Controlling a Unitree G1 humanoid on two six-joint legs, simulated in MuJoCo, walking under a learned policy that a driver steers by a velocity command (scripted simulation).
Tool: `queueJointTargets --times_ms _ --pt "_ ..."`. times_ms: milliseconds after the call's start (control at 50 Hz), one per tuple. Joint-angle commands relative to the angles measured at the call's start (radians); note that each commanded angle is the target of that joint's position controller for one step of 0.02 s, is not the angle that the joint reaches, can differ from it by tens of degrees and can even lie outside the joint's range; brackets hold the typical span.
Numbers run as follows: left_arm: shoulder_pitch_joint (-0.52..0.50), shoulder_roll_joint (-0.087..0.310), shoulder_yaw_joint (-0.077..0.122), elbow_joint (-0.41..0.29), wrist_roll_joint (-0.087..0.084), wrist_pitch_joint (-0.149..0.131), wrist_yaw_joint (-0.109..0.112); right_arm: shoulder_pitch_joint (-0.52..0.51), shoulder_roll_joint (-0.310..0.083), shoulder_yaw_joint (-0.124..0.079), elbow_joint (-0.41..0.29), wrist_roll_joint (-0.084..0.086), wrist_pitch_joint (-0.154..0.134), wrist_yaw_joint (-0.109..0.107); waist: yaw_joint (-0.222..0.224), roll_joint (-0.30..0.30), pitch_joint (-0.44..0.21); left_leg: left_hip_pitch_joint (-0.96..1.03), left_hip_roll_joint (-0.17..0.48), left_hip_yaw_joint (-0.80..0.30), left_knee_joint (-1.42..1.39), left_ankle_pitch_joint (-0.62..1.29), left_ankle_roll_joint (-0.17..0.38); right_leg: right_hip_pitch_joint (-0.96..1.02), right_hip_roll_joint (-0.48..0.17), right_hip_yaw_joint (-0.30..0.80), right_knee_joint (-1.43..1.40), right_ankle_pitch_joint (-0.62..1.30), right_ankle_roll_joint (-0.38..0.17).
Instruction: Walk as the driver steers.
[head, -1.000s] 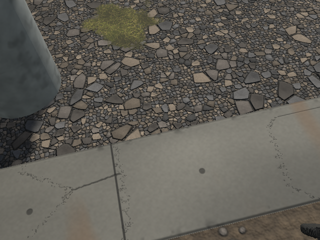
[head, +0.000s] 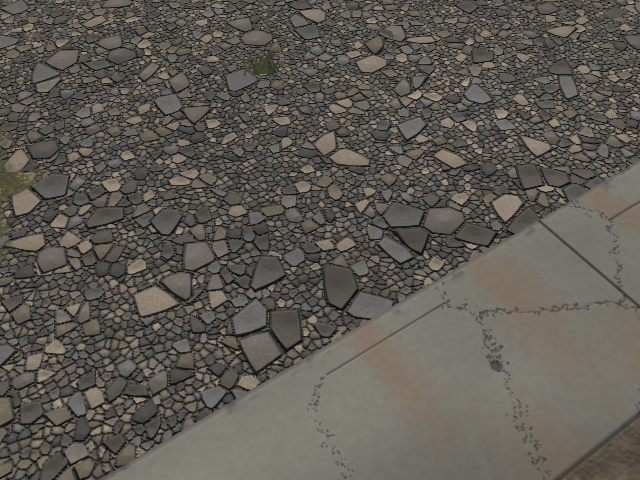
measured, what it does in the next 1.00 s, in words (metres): goes down, turning left: left foot, then right foot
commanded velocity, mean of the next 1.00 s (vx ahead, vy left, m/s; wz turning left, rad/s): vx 0.85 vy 0.00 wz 0.90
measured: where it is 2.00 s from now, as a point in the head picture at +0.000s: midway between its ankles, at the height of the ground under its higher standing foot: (230, 271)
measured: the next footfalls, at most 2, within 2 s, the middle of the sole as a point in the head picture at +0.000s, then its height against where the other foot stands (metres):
left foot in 0.10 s outside the picture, level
right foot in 0.50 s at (372, 362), level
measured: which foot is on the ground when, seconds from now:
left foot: up 0.00-0.08, down 0.10-0.50, up 0.52-0.94, down 0.96-1.00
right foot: down 0.00-0.06, up 0.08-0.48, down 0.50-0.92, up 0.94-1.00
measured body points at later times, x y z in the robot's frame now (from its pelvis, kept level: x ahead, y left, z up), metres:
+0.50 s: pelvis +0.48 +0.02 +0.00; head +0.51 +0.04 +0.45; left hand +0.65 +0.31 -0.05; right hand +0.57 -0.28 -0.11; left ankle +0.24 +0.00 -0.69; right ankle +0.68 -0.06 -0.71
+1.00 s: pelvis +0.86 +0.23 -0.16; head +0.87 +0.26 +0.29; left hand +0.61 +0.37 -0.28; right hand +1.18 +0.23 -0.24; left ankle +0.90 +0.30 -0.89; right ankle +0.80 -0.01 -0.61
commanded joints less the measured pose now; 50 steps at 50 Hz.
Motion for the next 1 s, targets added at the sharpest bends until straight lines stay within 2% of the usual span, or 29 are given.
queueJointTargets --times_ms 20,80,100,120,140,160,180,260,340,420,460,480,500,520,540,560,580,660,720,740,780,800,820,840,900,940,960,980,1000 --pt "-0.082 0.196 0.038 -0.06 0.003 -0.014 0.039 0.024 -0.053 0.005 -0.063 0.006 -0.003 0.0 -0.122 -0.142 0.024 0.311 -0.098 0.103 -0.116 0.002 0.058 -0.161 -0.265 -0.037 0.138 1.592 0.06" --pt "-0.29 0.276 0.07 -0.125 0.013 0.028 0.047 0.591 -0.207 -0.069 0.103 -0.001 0.012 -0.035 -0.413 -0.132 -0.198 0.888 -0.124 -0.041 -0.184 -0.158 0.155 -0.352 -0.283 0.031 0.886 1.581 0.032" --pt "-0.326 0.182 0.051 -0.123 0.006 0.03 0.015 0.567 -0.227 -0.089 0.12 0.017 0.008 -0.057 -0.364 0.052 -0.116 0.976 -0.083 -0.147 -0.294 -0.161 0.196 -0.588 -0.088 0.037 1.31 0.538 0.012" --pt "-0.309 0.04 0.008 -0.197 0.033 0.004 0.004 0.449 -0.266 -0.096 0.105 0.018 0.019 -0.065 -0.196 0.205 -0.049 1.029 0.008 -0.445 -0.23 0.118 0.249 -0.938 0.037 0.159 1.599 -0.042 0.019" --pt "-0.24 0.048 -0.007 -0.293 0.006 -0.021 -0.004 0.379 -0.302 -0.101 0.05 -0.004 0.018 -0.076 -0.121 0.213 -0.224 1.164 0.168 -0.874 -0.494 -0.142 0.414 -1.129 0.025 0.351 1.645 -0.037 0.034" --pt "-0.273 0.117 -0.007 -0.28 0.019 -0.042 -0.004 0.357 -0.227 -0.095 0.032 -0.011 0.013 -0.086 -0.123 0.024 -0.142 1.079 0.211 -0.987 -0.674 -0.386 0.377 -1.17 -0.031 0.384 1.55 0.018 0.015" --pt "-0.302 0.147 0.002 -0.26 0.022 -0.04 -0.004 0.316 -0.164 -0.081 0.043 -0.015 0.008 -0.087 -0.07 -0.126 -0.021 0.893 0.167 -0.892 -0.713 -0.454 0.301 -1.117 -0.079 0.374 1.448 0.07 0.011" --pt "-0.355 0.11 -0.024 -0.289 0.057 0.042 -0.008 0.263 -0.156 -0.061 0.025 0.001 -0.059 -0.088 0.027 -0.15 0.091 0.428 0.008 -0.632 -0.737 -0.307 0.247 -0.914 -0.169 0.325 1.097 0.055 0.08" --pt "-0.542 0.068 -0.048 -0.369 0.019 0.042 -0.026 0.311 -0.166 -0.069 0.035 0.024 -0.079 -0.083 -0.068 -0.035 0.076 0.401 -0.082 -0.496 -0.708 0.11 0.165 -0.753 -0.14 0.244 0.65 0.45 0.076" --pt "-0.601 0.089 -0.042 -0.398 0.006 0.025 -0.025 0.363 -0.212 -0.09 0.045 0.024 -0.059 -0.076 -0.136 0.027 0.002 0.633 -0.04 -0.543 -0.634 0.361 0.111 -0.677 -0.062 0.245 0.451 0.543 0.049" --pt "-0.41 0.17 -0.009 -0.35 0.009 0.023 -0.016 0.302 -0.258 -0.102 0.02 0.015 -0.052 -0.084 -0.037 0.045 -0.096 0.643 -0.042 -0.532 -0.461 0.564 0.063 -0.429 -0.011 0.265 0.45 0.375 0.037" --pt "-0.048 0.228 0.033 -0.25 0.017 0.014 -0.007 0.128 -0.277 -0.101 -0.021 0.005 -0.059 -0.085 0.184 0.07 -0.261 0.498 -0.043 -0.504 -0.146 0.756 0.024 -0.05 -0.036 0.277 0.648 0.552 0.007" --pt "0.252 0.314 0.074 -0.181 0.004 0.015 0.014 0.009 -0.257 -0.1 -0.06 -0.003 -0.079 -0.079 0.361 0.02 -0.35 0.386 -0.093 -0.456 0.21 0.604 -0.014 0.149 -0.098 0.338 0.587 0.3 0.007" --pt "0.209 0.339 0.071 -0.185 0.022 0.006 0.018 0.1 -0.059 -0.064 -0.084 -0.012 -0.086 -0.079 0.227 -0.353 -0.347 0.262 -0.206 -0.384 0.571 -0.499 -0.003 0.168 -0.384 0.608 0.469 0.245 0.013" --pt "-0.023 0.319 0.07 -0.239 0.044 0.005 -0.003 0.355 -0.022 -0.031 -0.094 0.048 -0.075 -0.093 0.0 -0.475 -0.408 0.065 -0.158 -0.327 0.68 -0.482 -0.016 0.169 -0.558 1.105 0.241 0.109 -0.116" --pt "-0.183 0.206 0.061 -0.278 0.026 0.007 -0.009 0.261 -0.122 -0.045 -0.039 -0.003 -0.051 -0.094 0.005 -0.176 -0.231 0.071 -0.079 -0.307 0.583 -0.324 -0.014 -0.084 -0.48 1.054 0.169 -0.127 -0.156" --pt "-0.251 0.14 0.049 -0.266 0.019 0.015 -0.013 0.176 -0.163 -0.07 -0.04 -0.01 -0.023 -0.072 -0.016 -0.038 -0.055 0.132 -0.037 -0.3 0.492 -0.237 -0.024 -0.307 -0.403 0.866 0.161 -0.145 -0.135" --pt "-0.145 0.171 0.057 -0.135 -0.01 -0.027 -0.034 0.083 -0.102 -0.058 -0.091 -0.019 0.05 -0.021 -0.055 -0.116 0.057 0.139 0.067 -0.269 0.316 -0.21 -0.03 -0.465 -0.352 0.515 0.129 0.164 -0.102" --pt "-0.06 0.231 0.074 -0.066 0.002 -0.049 -0.015 -0.022 -0.125 -0.06 -0.13 -0.059 0.041 -0.014 -0.005 -0.087 0.051 0.059 0.035 -0.171 0.233 -0.077 -0.016 -0.275 -0.363 0.31 0.209 0.668 -0.102" --pt "-0.036 0.134 0.049 -0.032 -0.006 -0.068 -0.01 -0.094 -0.127 -0.066 -0.142 -0.052 0.016 -0.018 -0.007 -0.052 0.097 -0.008 0.027 -0.194 0.051 0.066 -0.004 -0.255 -0.274 0.218 0.241 0.491 -0.027" --pt "0.008 0.129 0.042 -0.007 0.008 -0.077 0.006 -0.185 -0.075 -0.047 -0.171 -0.039 -0.008 0.001 0.002 -0.053 0.111 0.114 -0.03 -0.075 -0.139 0.376 -0.017 -0.365 -0.215 0.102 0.308 0.362 -0.003" --pt "-0.004 0.109 0.034 -0.006 0.005 -0.075 0.009 -0.175 -0.024 -0.028 -0.155 -0.041 -0.015 0.013 -0.013 -0.045 0.073 0.278 -0.057 -0.022 -0.19 0.562 -0.016 -0.469 -0.189 0.042 0.357 0.272 0.007" --pt "-0.106 0.117 0.043 -0.093 -0.065 -0.051 0.051 -0.108 -0.035 -0.043 -0.139 0.062 -0.039 0.033 -0.026 -0.078 0.053 0.407 -0.058 -0.076 -0.29 0.658 -0.024 -0.554 -0.149 0.004 0.403 0.313 0.039" --pt "-0.117 0.141 0.044 -0.109 -0.06 -0.03 0.067 -0.048 -0.049 -0.05 -0.118 0.077 -0.046 0.044 -0.059 -0.074 -0.007 0.556 -0.085 -0.043 -0.3 0.749 -0.04 -0.602 -0.153 -0.026 0.497 0.338 0.058" --pt "-0.094 0.184 0.059 -0.157 -0.054 0.001 0.063 0.155 -0.133 -0.095 -0.069 0.018 -0.011 0.032 -0.141 -0.051 -0.121 0.908 -0.144 0.028 -0.291 0.666 -0.055 -0.688 -0.161 -0.012 0.946 0.56 0.11" --pt "-0.165 0.219 0.071 -0.138 -0.093 0.024 0.056 0.366 -0.139 -0.104 0.004 0.013 -0.009 0.004 -0.272 0.043 -0.003 0.876 0.063 -0.192 -0.742 0.803 0.098 -0.696 -0.085 0.012 1.59 -0.171 0.146" --pt "-0.213 0.163 0.061 -0.141 -0.049 0.025 0.052 0.44 -0.177 -0.103 0.052 -0.002 -0.034 -0.016 -0.29 0.067 0.054 0.966 0.058 -0.194 -0.753 0.814 0.098 -0.839 -0.035 0.048 1.796 -0.406 0.094" --pt "-0.086 0.052 0.036 -0.202 -0.005 0.006 0.038 0.367 -0.259 -0.095 0.022 -0.043 -0.058 -0.031 -0.104 0.18 -0.051 1.23 0.149 -0.3 -0.303 1.362 0.12 -1.173 -0.083 0.176 1.898 -0.513 0.062" --pt "0.004 0.081 0.005 -0.24 -0.034 -0.024 0.009 0.371 -0.277 -0.115 -0.03 -0.035 -0.049 -0.05 -0.112 0.19 -0.313 1.493 0.324 -0.584 -0.2 1.365 0.322 -1.391 -0.099 0.346 1.886 -0.404 0.072"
